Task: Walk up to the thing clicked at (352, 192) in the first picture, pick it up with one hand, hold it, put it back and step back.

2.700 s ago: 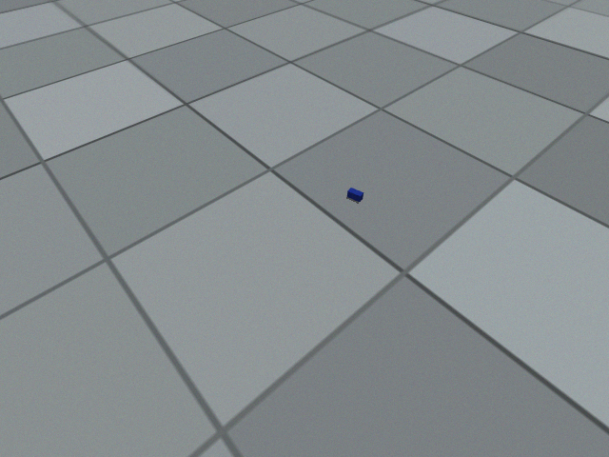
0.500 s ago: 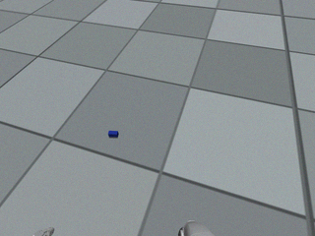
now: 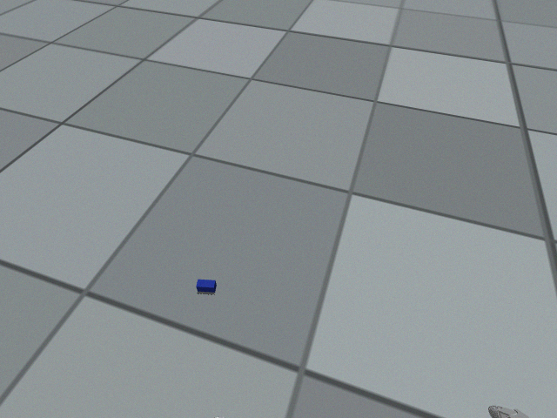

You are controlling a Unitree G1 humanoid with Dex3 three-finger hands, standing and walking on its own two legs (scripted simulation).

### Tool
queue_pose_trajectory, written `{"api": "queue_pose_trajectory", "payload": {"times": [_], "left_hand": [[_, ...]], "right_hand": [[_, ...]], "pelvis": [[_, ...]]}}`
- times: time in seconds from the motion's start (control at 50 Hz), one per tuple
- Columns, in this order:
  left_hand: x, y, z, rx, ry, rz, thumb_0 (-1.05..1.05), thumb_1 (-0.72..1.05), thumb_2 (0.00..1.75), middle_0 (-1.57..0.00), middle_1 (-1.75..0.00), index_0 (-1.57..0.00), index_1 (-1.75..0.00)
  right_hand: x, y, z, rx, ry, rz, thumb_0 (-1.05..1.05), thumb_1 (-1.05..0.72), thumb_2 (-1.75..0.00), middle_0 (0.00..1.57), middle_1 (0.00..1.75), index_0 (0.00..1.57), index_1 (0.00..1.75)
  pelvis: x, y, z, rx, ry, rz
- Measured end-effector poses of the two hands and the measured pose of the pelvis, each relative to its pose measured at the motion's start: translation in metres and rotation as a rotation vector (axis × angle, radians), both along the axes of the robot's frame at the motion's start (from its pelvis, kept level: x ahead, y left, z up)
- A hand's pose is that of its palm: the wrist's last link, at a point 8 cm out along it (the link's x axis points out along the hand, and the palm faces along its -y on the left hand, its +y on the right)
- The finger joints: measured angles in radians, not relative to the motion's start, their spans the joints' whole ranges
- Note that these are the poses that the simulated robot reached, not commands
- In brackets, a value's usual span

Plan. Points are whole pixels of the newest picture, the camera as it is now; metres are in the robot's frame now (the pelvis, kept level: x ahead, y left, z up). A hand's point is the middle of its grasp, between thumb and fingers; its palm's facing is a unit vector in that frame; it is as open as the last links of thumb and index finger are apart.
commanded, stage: walk up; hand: left
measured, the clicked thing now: (206, 285) +0.71 +0.27 -0.73
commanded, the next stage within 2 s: none
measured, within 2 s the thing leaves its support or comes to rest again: neither
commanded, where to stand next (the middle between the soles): +0.34 +0.05 m, yaw -1 degrees
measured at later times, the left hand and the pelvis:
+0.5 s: hand (94, 372) +0.22 +0.30 -0.10, palm faces -0.03 -0.90 -0.44, open 7.4 cm; pelvis +0.15 +0.02 +0.02, yaw -1 degrees
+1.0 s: hand (99, 321) +0.33 +0.34 -0.15, palm faces -0.07 -0.92 -0.38, open 7.4 cm; pelvis +0.25 +0.07 +0.00, yaw -2 degrees
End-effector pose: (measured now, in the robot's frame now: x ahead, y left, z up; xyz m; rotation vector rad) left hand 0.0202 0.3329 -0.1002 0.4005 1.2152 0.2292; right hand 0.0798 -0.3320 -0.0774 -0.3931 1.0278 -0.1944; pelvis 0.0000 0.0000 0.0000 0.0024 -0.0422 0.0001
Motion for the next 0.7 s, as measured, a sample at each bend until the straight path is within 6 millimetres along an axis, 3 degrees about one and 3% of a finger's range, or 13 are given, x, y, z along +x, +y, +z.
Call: {"api": "queue_pose_trajectory", "payload": {"times": [0.18,0.26,0.32,0.44,0.54,0.62,0.7], "left_hand": [[0.106,0.002,0.017,-0.047,-0.057,-0.079,0.01,0.9,0.9,-0.21,-0.3,-0.21,-0.3],[0.151,-0.006,0.025,-0.035,-0.098,-0.109,0.01,0.9,0.9,-0.21,-0.3,-0.21,-0.3],[0.178,-0.008,0.025,-0.004,-0.149,-0.111,0.01,0.9,0.9,-0.21,-0.3,-0.21,-0.3],[0.195,-0.003,0.038,0.009,-0.168,-0.071,0.0,0.9,0.9,-0.21,-0.3,-0.21,-0.3],[0.198,0.019,0.041,0.017,-0.121,-0.048,0.0,0.9,0.9,-0.21,-0.3,-0.21,-0.3],[0.206,0.048,0.029,0.017,-0.077,-0.027,0.0,0.9,0.9,-0.21,-0.3,-0.21,-0.3],[0.226,0.073,0.004,0.012,-0.023,-0.013,0.01,0.9,0.9,-0.21,-0.3,-0.21,-0.3]], "right_hand": [[-0.002,0.024,0.006,0.029,0.137,-0.074,0.01,-0.9,-0.9,0.21,0.3,0.21,0.3],[0.008,0.023,-0.008,0.058,0.182,-0.093,0.01,-0.9,-0.9,0.21,0.3,0.21,0.3],[0.028,0.019,-0.026,0.072,0.196,-0.097,0.01,-0.9,-0.9,0.21,0.3,0.21,0.3],[0.095,0.031,-0.029,0.09,0.161,-0.05,0.01,-0.91,-0.9,0.21,0.3,0.21,0.3],[0.148,0.045,-0.017,0.086,0.11,-0.009,0.01,-0.91,-0.9,0.21,0.3,0.21,0.3],[0.183,0.059,-0.01,0.047,0.088,0.001,0.01,-0.91,-0.9,0.21,0.3,0.21,0.3],[0.204,0.074,-0.011,-0.009,0.054,-0.022,0.01,-0.91,-0.9,0.21,0.3,0.21,0.3]], "pelvis": [[0.058,0.013,0.02,0.003,0.002,-0.018],[0.086,0.011,0.016,0.004,0.0,-0.02],[0.108,0.005,0.005,-0.01,-0.008,-0.018],[0.139,0.015,0.013,-0.016,-0.017,-0.011],[0.166,0.031,0.017,-0.016,-0.009,-0.01],[0.191,0.051,0.013,-0.016,-0.002,-0.012],[0.213,0.074,-0.001,0.0,-0.003,-0.022]]}}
